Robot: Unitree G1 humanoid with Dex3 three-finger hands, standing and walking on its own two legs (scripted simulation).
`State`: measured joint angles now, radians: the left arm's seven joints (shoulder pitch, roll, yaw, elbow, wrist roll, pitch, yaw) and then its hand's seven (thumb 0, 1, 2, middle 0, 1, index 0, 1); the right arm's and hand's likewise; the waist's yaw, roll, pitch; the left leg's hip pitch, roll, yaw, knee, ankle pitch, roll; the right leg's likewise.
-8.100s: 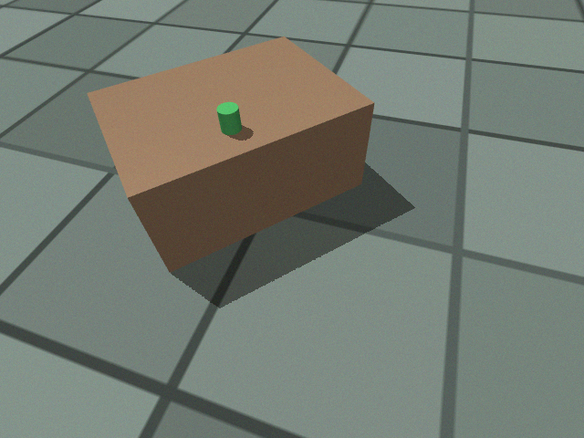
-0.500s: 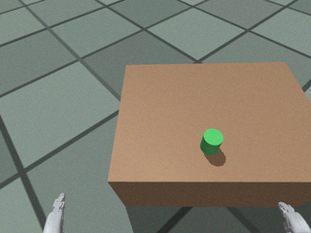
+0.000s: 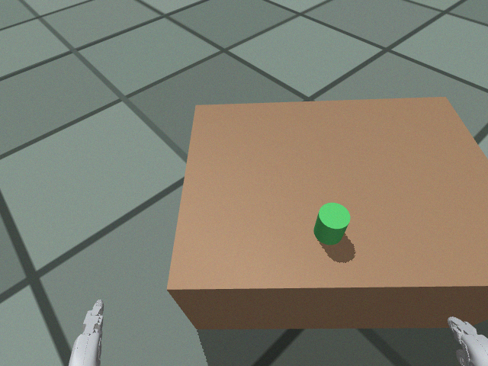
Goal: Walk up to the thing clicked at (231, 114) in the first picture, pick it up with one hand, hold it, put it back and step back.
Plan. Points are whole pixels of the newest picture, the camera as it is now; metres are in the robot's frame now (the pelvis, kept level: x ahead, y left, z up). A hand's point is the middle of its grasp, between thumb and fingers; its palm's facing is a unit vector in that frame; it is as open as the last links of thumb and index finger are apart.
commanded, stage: go down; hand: right
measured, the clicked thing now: (331, 224) +0.50 -0.19 -0.24
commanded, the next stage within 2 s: approach in 1.74 s
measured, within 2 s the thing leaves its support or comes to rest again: neither
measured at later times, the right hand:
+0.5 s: hand (470, 280) +0.26 -0.32 -0.01, palm faces +0.17 +0.95 -0.25, open 17.4 cm
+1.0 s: hand (486, 221) +0.34 -0.36 +0.03, palm faces +0.16 +0.98 -0.10, open 17.5 cm
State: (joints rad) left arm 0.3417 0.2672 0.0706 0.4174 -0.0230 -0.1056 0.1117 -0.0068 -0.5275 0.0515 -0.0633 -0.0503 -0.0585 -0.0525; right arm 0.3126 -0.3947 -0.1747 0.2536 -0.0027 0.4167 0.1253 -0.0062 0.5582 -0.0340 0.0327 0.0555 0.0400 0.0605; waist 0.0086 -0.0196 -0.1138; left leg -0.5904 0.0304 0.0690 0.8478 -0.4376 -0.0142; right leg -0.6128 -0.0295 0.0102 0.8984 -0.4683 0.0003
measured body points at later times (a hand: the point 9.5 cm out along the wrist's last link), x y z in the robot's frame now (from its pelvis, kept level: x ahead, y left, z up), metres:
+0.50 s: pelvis -0.02 +0.00 +0.00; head +0.01 -0.02 +0.45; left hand +0.14 +0.26 -0.04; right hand +0.25 -0.37 +0.01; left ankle -0.01 +0.13 -0.70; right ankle -0.01 -0.12 -0.70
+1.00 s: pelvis -0.03 -0.01 +0.00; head +0.04 -0.04 +0.45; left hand +0.11 +0.26 -0.05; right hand +0.33 -0.41 +0.04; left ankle -0.01 +0.13 -0.70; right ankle -0.01 -0.12 -0.70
